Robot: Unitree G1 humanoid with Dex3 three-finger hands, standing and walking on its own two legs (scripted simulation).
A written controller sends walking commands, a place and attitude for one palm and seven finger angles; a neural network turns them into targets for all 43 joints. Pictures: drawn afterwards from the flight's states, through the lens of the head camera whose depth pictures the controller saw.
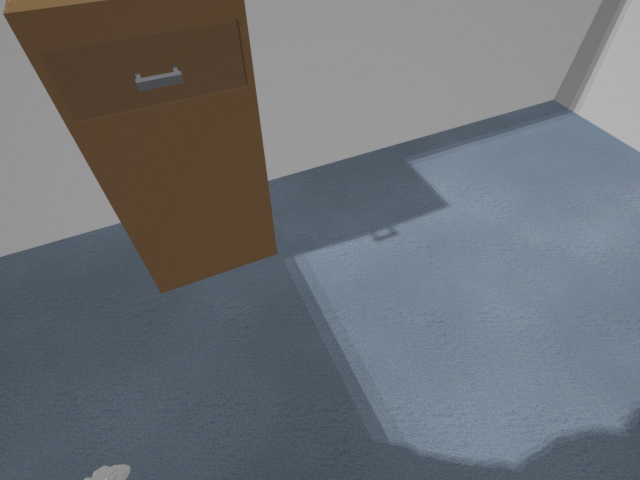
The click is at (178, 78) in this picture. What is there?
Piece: drawer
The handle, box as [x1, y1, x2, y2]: [135, 66, 183, 90]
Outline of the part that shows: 180,71 178,71 175,66 172,66 172,72 143,78 140,77 139,73 135,73 135,80 139,90 183,82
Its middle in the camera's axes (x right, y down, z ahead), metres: -0.38 -0.37 +0.90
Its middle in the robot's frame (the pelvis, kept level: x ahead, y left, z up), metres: +0.92 +0.42 +0.04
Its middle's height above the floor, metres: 0.81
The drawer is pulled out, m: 0.00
